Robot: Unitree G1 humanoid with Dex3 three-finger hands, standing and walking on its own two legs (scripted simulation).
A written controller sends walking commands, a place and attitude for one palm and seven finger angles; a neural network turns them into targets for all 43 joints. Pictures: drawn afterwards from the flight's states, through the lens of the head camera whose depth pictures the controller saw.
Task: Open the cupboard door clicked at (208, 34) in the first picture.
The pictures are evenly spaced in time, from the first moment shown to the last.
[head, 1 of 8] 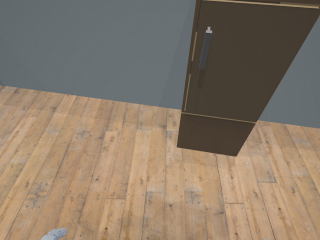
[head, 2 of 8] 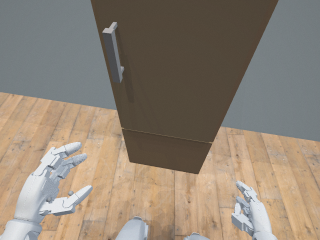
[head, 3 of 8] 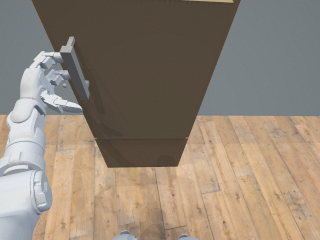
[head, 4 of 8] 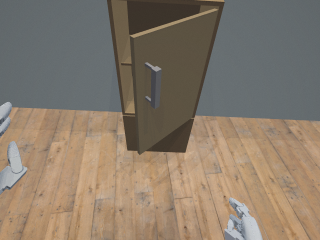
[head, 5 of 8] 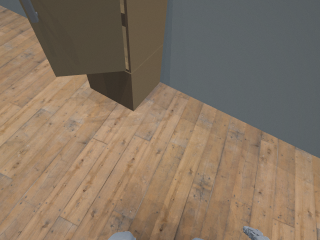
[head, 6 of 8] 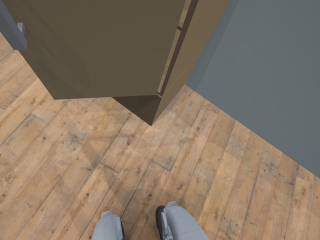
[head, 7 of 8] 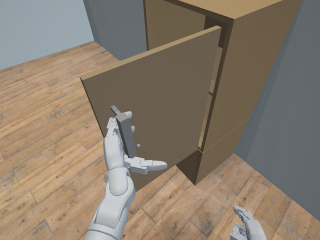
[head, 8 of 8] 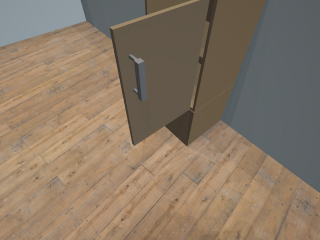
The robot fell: no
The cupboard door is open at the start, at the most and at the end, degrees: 0 92 89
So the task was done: yes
